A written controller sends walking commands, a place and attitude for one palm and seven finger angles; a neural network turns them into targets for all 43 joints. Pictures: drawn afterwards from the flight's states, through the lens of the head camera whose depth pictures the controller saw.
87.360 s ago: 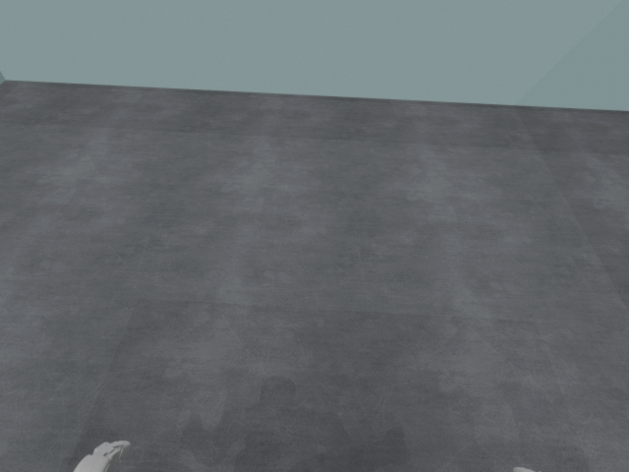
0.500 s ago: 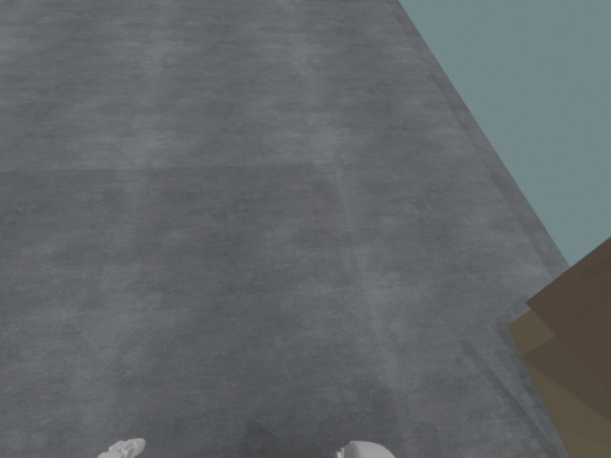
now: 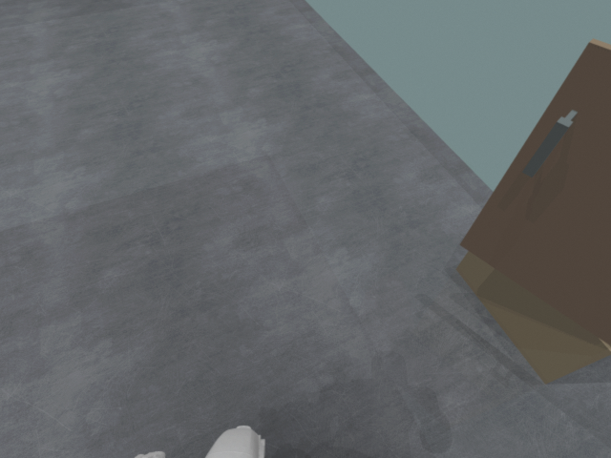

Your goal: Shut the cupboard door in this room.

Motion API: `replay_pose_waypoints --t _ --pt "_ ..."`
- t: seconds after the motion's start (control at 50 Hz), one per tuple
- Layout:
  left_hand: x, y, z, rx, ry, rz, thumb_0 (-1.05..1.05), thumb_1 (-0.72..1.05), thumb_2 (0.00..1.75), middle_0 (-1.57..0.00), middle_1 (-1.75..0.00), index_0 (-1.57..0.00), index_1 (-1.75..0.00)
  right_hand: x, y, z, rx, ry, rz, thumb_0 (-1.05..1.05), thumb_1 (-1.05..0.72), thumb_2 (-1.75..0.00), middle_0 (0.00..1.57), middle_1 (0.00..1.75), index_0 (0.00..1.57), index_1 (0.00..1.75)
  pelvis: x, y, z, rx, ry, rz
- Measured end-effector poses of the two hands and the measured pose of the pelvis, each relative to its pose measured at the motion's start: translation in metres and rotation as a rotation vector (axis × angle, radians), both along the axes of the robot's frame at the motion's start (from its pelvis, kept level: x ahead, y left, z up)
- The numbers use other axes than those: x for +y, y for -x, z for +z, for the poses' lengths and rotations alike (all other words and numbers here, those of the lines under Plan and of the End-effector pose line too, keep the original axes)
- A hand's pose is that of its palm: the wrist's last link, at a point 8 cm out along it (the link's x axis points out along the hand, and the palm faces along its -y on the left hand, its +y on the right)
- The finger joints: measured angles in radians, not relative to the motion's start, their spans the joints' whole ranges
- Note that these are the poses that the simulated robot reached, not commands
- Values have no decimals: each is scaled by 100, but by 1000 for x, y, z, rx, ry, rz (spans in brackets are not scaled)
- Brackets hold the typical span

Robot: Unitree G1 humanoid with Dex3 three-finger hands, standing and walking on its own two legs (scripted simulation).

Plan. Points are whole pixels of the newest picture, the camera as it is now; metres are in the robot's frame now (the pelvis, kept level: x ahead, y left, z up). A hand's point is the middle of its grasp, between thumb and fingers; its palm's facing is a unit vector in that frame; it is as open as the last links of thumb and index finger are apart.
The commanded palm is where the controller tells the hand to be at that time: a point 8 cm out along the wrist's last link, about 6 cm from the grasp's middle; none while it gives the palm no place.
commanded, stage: turn to face it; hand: left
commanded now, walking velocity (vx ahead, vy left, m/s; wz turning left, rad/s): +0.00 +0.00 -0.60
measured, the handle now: (550, 143) +0.66 -0.43 +0.00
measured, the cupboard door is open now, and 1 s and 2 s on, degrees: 22 22 22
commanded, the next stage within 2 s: take the last steps up to it in 1.10 s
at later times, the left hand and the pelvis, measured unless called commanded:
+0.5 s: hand (177, 425) +0.18 +0.20 -0.16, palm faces -0.30 -0.93 -0.23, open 7.4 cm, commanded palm none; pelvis +0.01 +0.03 +0.00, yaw -19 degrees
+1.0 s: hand (218, 424) +0.18 +0.15 -0.18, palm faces -0.48 -0.86 -0.18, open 7.4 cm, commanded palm none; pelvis +0.03 +0.02 -0.01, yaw -31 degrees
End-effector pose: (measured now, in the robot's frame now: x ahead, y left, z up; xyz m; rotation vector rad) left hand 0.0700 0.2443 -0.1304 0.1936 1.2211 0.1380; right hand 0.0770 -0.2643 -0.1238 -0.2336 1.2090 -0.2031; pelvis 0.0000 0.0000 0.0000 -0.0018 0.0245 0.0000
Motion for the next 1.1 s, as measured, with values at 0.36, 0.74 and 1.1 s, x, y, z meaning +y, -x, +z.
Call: replay_pose_waypoints --t 0.36,0.74,1.1 --pt "45 -66 -6 22 21 -181 1 91 90 -20 -30 -20 -30 54 41 20 -40 28 -164 0 -90 -90 21 30 20 30 42 -11 6 -4 51 -231" --pt "-65 -131 16 -92 -30 -483 1 91 90 -20 -30 -20 -30 9 158 -19 85 -52 -492 0 -91 -90 20 30 20 30 1 -3 -2 -14 -7 -447" --pt "-39 -144 -22 65 28 -540 1 91 90 -20 -30 -20 -30 48 117 11 -28 33 -544 0 -91 -90 20 30 20 30 26 -35 -2 -3 28 -594"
